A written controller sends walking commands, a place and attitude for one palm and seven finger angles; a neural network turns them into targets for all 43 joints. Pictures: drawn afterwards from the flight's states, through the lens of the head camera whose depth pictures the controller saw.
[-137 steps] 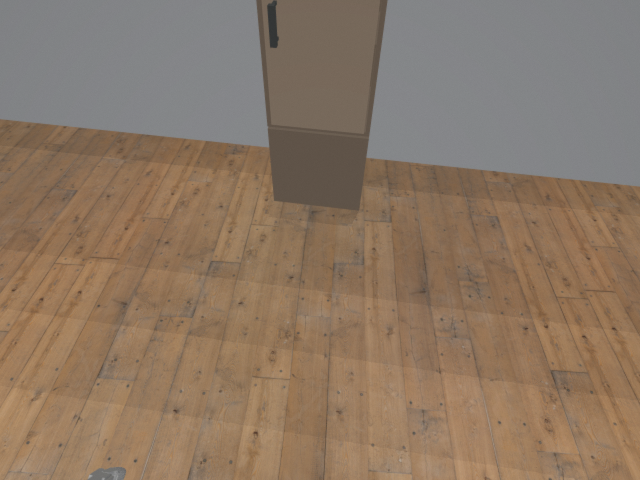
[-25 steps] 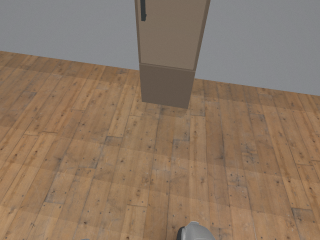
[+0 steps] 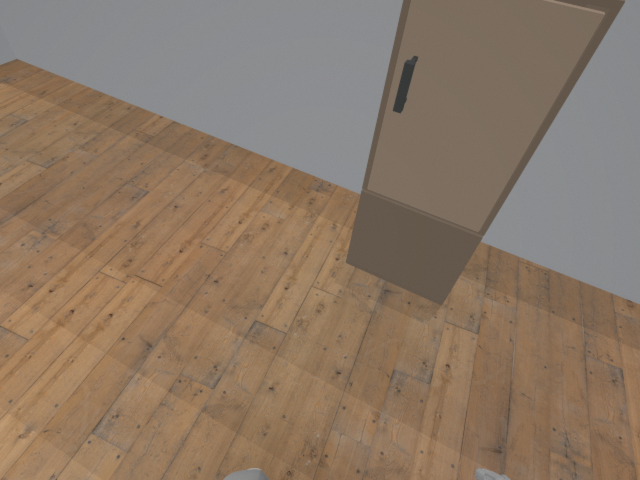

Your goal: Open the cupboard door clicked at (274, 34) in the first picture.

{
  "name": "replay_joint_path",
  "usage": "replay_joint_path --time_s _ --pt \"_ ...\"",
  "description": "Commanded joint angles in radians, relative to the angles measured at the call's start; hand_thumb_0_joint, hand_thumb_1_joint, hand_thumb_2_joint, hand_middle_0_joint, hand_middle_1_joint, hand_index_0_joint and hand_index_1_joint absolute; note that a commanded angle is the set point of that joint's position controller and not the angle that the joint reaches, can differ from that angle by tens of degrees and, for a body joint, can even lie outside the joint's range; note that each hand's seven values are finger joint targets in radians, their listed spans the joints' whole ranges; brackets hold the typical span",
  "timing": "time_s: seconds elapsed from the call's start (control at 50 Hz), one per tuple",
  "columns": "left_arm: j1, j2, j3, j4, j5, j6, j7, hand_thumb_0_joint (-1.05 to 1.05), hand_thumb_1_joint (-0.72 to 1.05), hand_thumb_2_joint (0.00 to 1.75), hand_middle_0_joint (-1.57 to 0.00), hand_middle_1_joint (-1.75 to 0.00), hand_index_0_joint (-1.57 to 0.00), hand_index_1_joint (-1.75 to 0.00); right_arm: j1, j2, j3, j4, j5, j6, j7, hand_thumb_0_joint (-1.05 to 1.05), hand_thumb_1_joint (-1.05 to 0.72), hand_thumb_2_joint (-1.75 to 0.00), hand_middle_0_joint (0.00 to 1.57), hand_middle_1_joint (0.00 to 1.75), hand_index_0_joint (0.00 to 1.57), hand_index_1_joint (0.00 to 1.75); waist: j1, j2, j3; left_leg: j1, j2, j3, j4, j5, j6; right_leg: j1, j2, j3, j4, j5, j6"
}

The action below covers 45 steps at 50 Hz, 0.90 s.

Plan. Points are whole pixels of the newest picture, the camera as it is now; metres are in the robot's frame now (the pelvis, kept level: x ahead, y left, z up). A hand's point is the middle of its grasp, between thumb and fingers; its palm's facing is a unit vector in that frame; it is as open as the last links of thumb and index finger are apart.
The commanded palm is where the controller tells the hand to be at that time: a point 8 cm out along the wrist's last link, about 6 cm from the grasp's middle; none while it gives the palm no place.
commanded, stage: turn to face it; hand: left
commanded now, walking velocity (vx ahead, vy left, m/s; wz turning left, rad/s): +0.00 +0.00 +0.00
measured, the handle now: (406, 84) +0.97 -0.11 +0.05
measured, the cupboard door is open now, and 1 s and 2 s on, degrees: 0 0 0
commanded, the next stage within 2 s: take the last steps up to it in 0.74 s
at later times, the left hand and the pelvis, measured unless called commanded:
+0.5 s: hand (220, 456) +0.18 +0.15 -0.16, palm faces -0.11 -0.96 -0.25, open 7.3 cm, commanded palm none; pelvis +0.11 -0.03 +0.01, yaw -11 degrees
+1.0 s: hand (212, 400) +0.25 +0.18 -0.15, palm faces -0.27 -0.95 -0.18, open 7.4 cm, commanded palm none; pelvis +0.13 +0.01 +0.03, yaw -19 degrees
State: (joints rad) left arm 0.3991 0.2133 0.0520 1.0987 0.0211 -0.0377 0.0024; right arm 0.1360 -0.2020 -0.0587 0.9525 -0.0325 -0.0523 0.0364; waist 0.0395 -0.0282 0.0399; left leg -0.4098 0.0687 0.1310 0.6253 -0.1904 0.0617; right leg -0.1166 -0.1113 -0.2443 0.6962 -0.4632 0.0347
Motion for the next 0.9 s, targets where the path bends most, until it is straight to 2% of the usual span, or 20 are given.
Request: replay_joint_path --time_s 0.0,0.06,0.1,0.16,0.26,0.3,0.34,0.36,0.38,0.4,0.44,0.48,0.54,0.68,0.76,0.78,0.8,0.82,0.84,0.88 --pt "-0.105 0.053 0.004 -0.133 -0.003 -0.026 0.001 0.00 0.90 0.90 -0.20 -0.30 -0.20 -0.30 0.306 -0.217 -0.039 0.056 0.014 0.001 -0.048 0.00 -0.90 -0.90 0.20 0.30 0.20 0.30 -0.137 0.226 -0.100 0.474 0.357 -0.531 -0.346 0.050 0.173 -0.589 0.004 0.178 0.593 -0.060 -0.024" --pt "-0.013 0.015 -0.004 -0.053 0.004 0.001 -0.004 0.00 0.90 0.90 -0.20 -0.30 -0.20 -0.30 0.147 -0.101 0.002 0.031 0.014 -0.020 -0.056 0.00 -0.90 -0.90 0.20 0.30 0.20 0.30 -0.043 0.116 -0.045 0.246 0.263 -0.224 -0.369 0.243 0.093 -0.429 -0.040 0.208 0.495 0.093 -0.010" --pt "0.041 -0.011 -0.011 -0.030 0.001 0.024 0.003 0.00 0.90 0.90 -0.20 -0.30 -0.20 -0.30 0.133 -0.088 0.011 0.041 0.017 -0.023 -0.059 0.00 -0.90 -0.90 0.20 0.30 0.20 0.30 -0.018 0.110 -0.062 0.217 0.242 -0.120 -0.368 0.349 0.085 -0.355 -0.023 0.200 0.414 0.111 -0.006" --pt "0.025 -0.035 -0.008 -0.040 0.003 0.043 0.006 0.00 0.90 0.90 -0.20 -0.30 -0.20 -0.30 0.127 -0.080 0.004 0.049 0.014 -0.014 -0.062 0.00 -0.90 -0.90 0.20 0.30 0.20 0.30 -0.015 0.112 -0.021 0.177 0.243 -0.043 -0.372 0.348 0.087 -0.311 -0.010 0.186 0.266 0.148 -0.003" --pt "-0.053 -0.034 0.009 -0.094 0.006 0.056 -0.001 0.00 0.90 0.90 -0.20 -0.30 -0.20 -0.30 0.103 -0.112 -0.014 0.052 0.010 0.013 -0.067 0.00 -0.90 -0.90 0.20 0.30 0.20 0.30 -0.026 0.151 0.022 0.181 0.281 -0.022 -0.321 0.220 0.091 -0.271 0.020 0.157 0.095 0.184 -0.005" --pt "-0.072 -0.027 0.014 -0.108 0.008 0.054 -0.002 0.00 0.90 0.90 -0.20 -0.30 -0.20 -0.30 0.107 -0.117 -0.021 0.054 0.008 0.024 -0.067 0.00 -0.90 -0.90 0.20 0.30 0.20 0.30 -0.035 0.161 0.025 0.193 0.283 -0.016 -0.266 0.191 0.075 -0.234 0.041 0.133 0.031 0.178 -0.008" --pt "-0.035 -0.004 0.021 -0.102 0.008 0.046 0.000 0.00 0.90 0.90 -0.20 -0.30 -0.20 -0.30 0.102 -0.113 -0.022 0.052 0.011 0.035 -0.066 0.00 -0.90 -0.90 0.20 0.30 0.20 0.30 -0.009 0.118 0.021 0.155 0.255 0.012 -0.154 0.134 0.026 -0.133 0.060 0.126 -0.109 0.267 -0.018" --pt "0.016 0.039 0.029 -0.093 0.012 0.036 0.003 0.00 0.90 0.90 -0.20 -0.30 -0.20 -0.30 0.099 -0.092 -0.018 0.045 0.015 0.037 -0.063 0.00 -0.90 -0.90 0.20 0.30 0.20 0.30 0.016 0.016 -0.002 0.110 0.195 0.073 -0.006 0.043 -0.029 -0.049 0.005 0.210 -0.211 0.416 -0.037" --pt "0.045 0.140 0.045 -0.090 0.019 0.020 0.014 0.00 0.90 0.90 -0.20 -0.30 -0.20 -0.30 0.118 -0.027 -0.007 0.021 0.021 0.037 -0.056 0.00 -0.90 -0.90 0.20 0.30 0.20 0.30 0.016 -0.254 -0.039 -0.086 0.065 0.137 0.241 -0.257 -0.097 0.067 -0.222 0.536 -0.316 0.683 -0.135" --pt "0.091 0.159 0.040 -0.086 -0.003 0.022 0.017 0.00 0.90 0.90 -0.20 -0.30 -0.20 -0.30 0.079 -0.033 -0.002 0.002 0.025 0.050 -0.066 0.00 -0.90 -0.90 0.20 0.30 0.20 0.30 0.040 -0.193 -0.084 -0.086 0.020 0.004 0.384 -0.455 -0.111 0.031 -0.308 0.609 -0.377 0.803 -0.247" --pt "-0.013 0.137 0.045 -0.106 0.000 0.025 0.032 0.00 0.90 0.90 -0.20 -0.30 -0.20 -0.30 0.064 -0.054 -0.004 0.005 0.023 0.059 -0.069 0.00 -0.90 -0.90 0.20 0.30 0.20 0.30 0.010 -0.198 -0.092 -0.129 0.040 -0.095 0.510 -0.369 -0.111 0.001 -0.256 0.604 -0.395 0.660 -0.265" --pt "-0.101 0.113 0.041 -0.138 -0.002 0.030 0.031 0.00 0.90 0.90 -0.20 -0.30 -0.20 -0.30 0.086 -0.048 -0.006 0.031 0.018 0.064 -0.064 0.00 -0.90 -0.90 0.20 0.30 0.20 0.30 -0.024 -0.060 -0.095 -0.103 0.048 -0.107 0.506 -0.256 -0.119 -0.042 -0.182 0.477 -0.385 0.584 -0.231" --pt "-0.143 0.118 0.043 -0.149 0.003 0.033 0.026 0.00 0.90 0.90 -0.20 -0.30 -0.20 -0.30 0.111 -0.037 -0.005 0.038 0.015 0.074 -0.060 0.00 -0.90 -0.90 0.20 0.30 0.20 0.30 -0.034 -0.067 -0.084 -0.055 0.034 -0.092 0.403 -0.219 -0.127 -0.084 -0.145 0.424 -0.405 0.499 -0.211" --pt "-0.154 0.155 0.058 -0.160 0.009 0.052 0.017 0.00 0.90 0.90 -0.20 -0.30 -0.20 -0.30 0.085 -0.035 0.000 0.009 0.021 0.070 -0.063 0.00 -0.90 -0.90 0.20 0.30 0.20 0.30 -0.010 -0.109 -0.066 0.021 -0.004 -0.074 0.151 -0.240 -0.115 -0.087 -0.126 0.479 -0.414 0.375 -0.226" --pt "-0.205 0.136 0.055 -0.174 -0.004 0.065 0.015 0.00 0.90 0.90 -0.20 -0.30 -0.20 -0.30 0.196 -0.036 0.005 0.037 0.023 0.055 -0.073 0.00 -0.90 -0.90 0.20 0.30 0.20 0.30 -0.064 -0.083 -0.063 0.259 -0.017 -0.054 -0.169 -0.060 -0.099 -0.215 -0.062 0.455 -0.339 0.284 -0.153" --pt "-0.203 0.098 0.046 -0.184 -0.009 0.069 0.012 0.00 0.90 0.90 -0.20 -0.30 -0.20 -0.30 0.216 -0.074 0.001 0.040 0.021 0.047 -0.076 0.00 -0.90 -0.90 0.20 0.30 0.20 0.30 -0.068 0.045 -0.059 0.328 0.055 -0.135 -0.278 -0.075 -0.074 -0.290 0.001 0.406 -0.266 0.203 -0.110" --pt "-0.200 0.054 0.037 -0.207 -0.015 0.073 0.003 0.00 0.90 0.90 -0.20 -0.30 -0.20 -0.30 0.208 -0.147 -0.010 0.019 0.010 0.044 -0.077 0.00 -0.90 -0.90 0.20 0.30 0.20 0.30 -0.064 0.263 -0.019 0.294 0.241 -0.361 -0.378 -0.097 0.001 -0.386 0.112 0.296 -0.111 0.079 -0.051" --pt "-0.215 0.057 0.037 -0.213 -0.008 0.072 0.002 0.00 0.90 0.90 -0.20 -0.30 -0.20 -0.30 0.167 -0.180 -0.012 -0.007 0.006 0.051 -0.076 0.00 -0.90 -0.90 0.20 0.30 0.20 0.30 -0.062 0.313 0.022 0.165 0.341 -0.463 -0.446 -0.142 0.085 -0.373 0.138 0.236 0.063 -0.036 -0.025" --pt "-0.236 0.071 0.043 -0.210 0.002 0.080 0.003 0.00 0.90 0.90 -0.20 -0.30 -0.20 -0.30 0.145 -0.171 -0.011 -0.010 -0.001 0.047 -0.078 0.00 -0.90 -0.90 0.20 0.30 0.20 0.30 -0.063 0.331 0.033 0.108 0.343 -0.476 -0.467 -0.176 0.102 -0.364 0.119 0.276 0.206 -0.061 -0.025" --pt "-0.193 0.070 0.048 -0.178 0.010 0.076 -0.014 0.00 0.90 0.90 -0.20 -0.30 -0.20 -0.30 0.100 -0.134 0.003 -0.016 -0.002 0.039 -0.079 0.00 -0.90 -0.90 0.20 0.30 0.20 0.30 -0.027 0.183 0.034 0.143 0.254 -0.348 -0.463 -0.246 0.072 -0.403 0.111 0.267 0.357 0.033 -0.025"
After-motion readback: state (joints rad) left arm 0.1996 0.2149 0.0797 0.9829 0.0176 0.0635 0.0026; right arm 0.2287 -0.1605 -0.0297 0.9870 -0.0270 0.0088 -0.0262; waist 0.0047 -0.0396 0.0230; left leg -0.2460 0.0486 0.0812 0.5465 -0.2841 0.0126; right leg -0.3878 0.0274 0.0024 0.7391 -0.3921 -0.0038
